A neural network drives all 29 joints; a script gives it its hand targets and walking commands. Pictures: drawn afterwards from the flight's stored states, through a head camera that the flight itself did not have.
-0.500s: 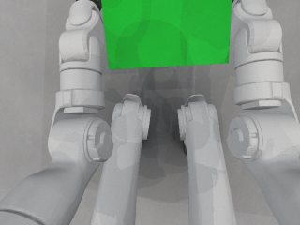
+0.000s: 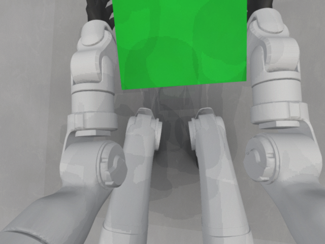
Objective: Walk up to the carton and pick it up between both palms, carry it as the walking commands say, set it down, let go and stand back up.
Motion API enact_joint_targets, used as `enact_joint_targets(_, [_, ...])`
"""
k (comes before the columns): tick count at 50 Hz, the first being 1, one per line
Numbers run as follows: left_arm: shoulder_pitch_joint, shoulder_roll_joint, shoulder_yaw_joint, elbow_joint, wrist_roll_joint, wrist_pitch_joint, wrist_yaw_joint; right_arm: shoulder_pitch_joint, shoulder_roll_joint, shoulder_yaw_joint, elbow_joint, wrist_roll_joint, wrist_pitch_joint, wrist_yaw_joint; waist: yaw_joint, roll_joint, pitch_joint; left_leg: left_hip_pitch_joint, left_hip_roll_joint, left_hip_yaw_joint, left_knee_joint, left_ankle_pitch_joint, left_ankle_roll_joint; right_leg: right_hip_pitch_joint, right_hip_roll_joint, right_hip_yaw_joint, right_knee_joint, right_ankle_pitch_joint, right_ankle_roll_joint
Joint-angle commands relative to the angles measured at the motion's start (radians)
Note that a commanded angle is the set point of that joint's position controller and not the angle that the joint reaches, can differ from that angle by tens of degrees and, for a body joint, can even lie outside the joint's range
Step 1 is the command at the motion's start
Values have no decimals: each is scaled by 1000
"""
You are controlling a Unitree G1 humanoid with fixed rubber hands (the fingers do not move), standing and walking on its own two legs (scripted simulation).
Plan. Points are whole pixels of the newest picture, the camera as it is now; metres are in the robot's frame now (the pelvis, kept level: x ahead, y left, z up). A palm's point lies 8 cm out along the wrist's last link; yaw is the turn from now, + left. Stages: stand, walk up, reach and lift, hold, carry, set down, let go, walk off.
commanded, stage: reach and lift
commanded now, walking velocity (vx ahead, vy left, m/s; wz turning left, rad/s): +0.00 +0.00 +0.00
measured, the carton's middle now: (178, 37) +0.50 -0.01 -0.14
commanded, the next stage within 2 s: none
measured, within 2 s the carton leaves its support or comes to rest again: neither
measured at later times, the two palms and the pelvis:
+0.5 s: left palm (83, 23) +0.49 +0.14 -0.01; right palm (272, 12) +0.50 -0.14 -0.02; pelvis +0.00 +0.00 +0.05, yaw +0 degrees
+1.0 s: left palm (48, 13) +0.47 +0.15 +0.06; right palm out of the picture +0.48 -0.13 +0.06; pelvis +0.00 +0.00 +0.10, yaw +0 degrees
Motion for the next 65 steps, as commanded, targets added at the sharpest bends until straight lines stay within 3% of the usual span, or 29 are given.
enact_joint_targets(1, [-917, -1016, -763, -159, -202, -19, -259, -755, 1145, 605, -153, 212, -38, 246, 20, -17, -2390, 621, -38, 115, -238, 194, 43, 771, 36, -93, -252, 236, -38])
enact_joint_targets(3, [-870, -1030, -753, -161, -200, -21, -253, -783, 1123, 628, -222, 228, -51, 238, 59, 16, -2402, 644, -42, 114, -244, 237, 35, 818, 31, -77, -257, 274, -46])
enact_joint_targets(4, [-830, -1008, -723, -101, -183, -17, -257, -757, 1152, 621, -179, 216, -42, 237, 67, -32, -2335, 606, -36, 109, -259, 202, 46, 804, 31, -75, -273, 228, -32])
enact_joint_targets(5, [-829, -1064, -763, -120, -204, -17, -255, -760, 1121, 640, -229, 217, -51, 232, 31, 7, -2398, 642, -40, 112, -256, 224, 35, 859, 32, -77, -275, 271, -47])
enact_joint_targets(7, [-846, -1008, -740, -126, -209, -16, -258, -749, 1126, 633, -190, 215, -38, 225, 46, -27, -2346, 627, -33, 104, -280, 209, 39, 837, 27, -76, -290, 240, -35])
enact_joint_targets(10, [-845, -1019, -786, -213, -236, -25, -249, -734, 1138, 647, -270, 218, -46, 211, 25, -30, -2463, 711, -45, 103, -271, 265, 34, 906, 36, -77, -298, 291, -34])
enact_joint_targets(15, [-751, -1032, -737, -77, -189, -20, -252, -680, 1167, 634, -140, 205, -39, 209, 75, -35, -2234, 622, -31, 103, -332, 175, 44, 872, 20, -49, -355, 204, -34])
enact_joint_targets(16, [-795, -1048, -762, -131, -214, -19, -253, -696, 1149, 640, -208, 198, -45, 211, 28, -49, -2295, 665, -37, 97, -323, 172, 42, 894, 28, -55, -366, 198, -37])
enact_joint_targets(17, [-771, -1044, -760, -113, -210, -20, -253, -683, 1177, 650, -192, 199, -42, 209, 54, -49, -2278, 667, -37, 94, -339, 188, 42, 889, 31, -64, -360, 210, -35])
enact_joint_targets(19, [-800, -1045, -782, -151, -229, -26, -249, -681, 1167, 651, -195, 200, -45, 208, 17, -52, -2335, 721, -32, 81, -340, 215, 42, 899, 27, -64, -369, 237, -38])
enact_joint_targets(22, [-766, -1028, -767, -142, -214, -26, -252, -688, 1184, 670, -226, 206, -47, 204, 55, -62, -2330, 718, -37, 90, -356, 190, 43, 936, 26, -50, -390, 212, -29])
enact_joint_targets(25, [-812, -1052, -805, -179, -240, -17, -235, -709, 1138, 650, -225, 209, -47, 205, 24, -18, -2340, 784, -31, 74, -390, 174, 31, 924, 27, -64, -402, 193, -43])
enact_joint_targets(29, [-771, -1075, -776, -143, -205, 1, -229, -676, 1131, 611, -182, 193, -38, 223, 30, 12, -2281, 849, -28, 51, -438, 112, 25, 892, 25, -71, -434, 137, -55])
enact_joint_targets(30, [-808, -1045, -779, -174, -212, -9, -226, -701, 1160, 638, -191, 215, -38, 224, 52, 1, -2284, 847, -26, 71, -434, 127, 31, 907, 25, -54, -454, 137, -48])
enact_joint_targets(34, [-833, -1075, -762, -138, -220, -2, -233, -723, 1163, 610, -180, 204, -34, 227, 23, -16, -2270, 870, -22, 55, -481, 84, 41, 959, 19, -52, -503, 88, -54])
enact_joint_targets(36, [-778, -1079, -728, -76, -193, -5, -239, -718, 1187, 614, -170, 211, -40, 232, 60, -8, -2211, 856, -22, 65, -496, 87, 47, 973, 12, -36, -527, 86, -51])
enact_joint_targets(37, [-778, -1085, -741, -85, -199, -3, -243, -689, 1185, 599, -158, 199, -39, 233, 31, -22, -2206, 861, -21, 55, -508, 83, 47, 989, 14, -43, -533, 96, -51])
enact_joint_targets(38, [-768, -1081, -701, -28, -177, -5, -249, -703, 1205, 586, -105, 198, -39, 239, 58, -30, -2117, 832, -15, 57, -522, 35, 54, 939, 9, -39, -547, 35, -47])
enact_joint_targets(39, [-748, -1118, -709, -33, -182, -6, -253, -709, 1192, 591, -166, 189, -47, 244, 30, -37, -2168, 863, -24, 55, -527, 83, 50, 991, 9, -43, -567, 80, -51])
enact_joint_targets(41, [-753, -1116, -753, -124, -198, -12, -244, -695, 1231, 630, -198, 217, -48, 250, 60, -25, -2294, 964, -22, 44, -541, 151, 48, 1034, 13, -54, -541, 163, -47])
enact_joint_targets(42, [-746, -1114, -766, -107, -203, -11, -243, -644, 1216, 618, -148, 196, -41, 251, 26, -42, -2245, 948, -21, 48, -546, 139, 43, 1027, 14, -63, -555, 159, -47])
enact_joint_targets(46, [-712, -1141, -783, -133, -207, -6, -261, -585, 1203, 587, -152, 156, -43, 256, -16, -17, -2224, 992, -17, 25, -582, 152, 33, 1030, 15, -62, -598, 173, -59])
enact_joint_targets(48, [-719, -1134, -801, -128, -200, -10, -260, -596, 1210, 608, -161, 171, -52, 257, 20, 26, -2196, 994, -17, 36, -594, 147, 36, 1040, 16, -43, -608, 167, -60])
enact_joint_targets(50, [-684, -1137, -828, -185, -204, -14, -256, -585, 1213, 634, -221, 180, -55, 264, 16, 6, -2261, 1076, -17, 25, -603, 203, 31, 1067, 24, -51, -618, 217, -59])
enact_joint_targets(56, [-603, -1161, -798, -88, -180, -14, -262, -550, 1205, 642, -197, 158, -56, 269, 10, -13, -2090, 1072, -5, 23, -671, 151, 35, 1101, 17, -46, -682, 165, -57])
enact_joint_targets(60, [-572, -1159, -793, -104, -170, -16, -262, -547, 1225, 659, -199, 176, -62, 267, 50, -2, -2077, 1104, -6, 18, -710, 189, 38, 1153, 3, -22, -720, 197, -58])
enact_joint_targets(61, [-607, -1168, -822, -144, -177, -21, -266, -510, 1234, 635, -171, 159, -62, 273, 7, 7, -2069, 1127, -7, 11, -723, 167, 31, 1149, 8, -30, -742, 187, -62])
enact_joint_targets(62, [-573, -1177, -822, -137, -178, -19, -265, -525, 1237, 653, -237, 178, -69, 270, 21, -1, -2122, 1173, -7, 11, -720, 210, 38, 1183, 9, -29, -744, 219, -59])
enact_joint_targets(65, [-571, -1157, -857, -180, -190, -26, -272, -402, 1262, 641, -157, 152, -56, 272, 10, 5, -2067, 1161, -1, 14, -760, 231, 29, 1217, 11, -34, -764, 257, -57])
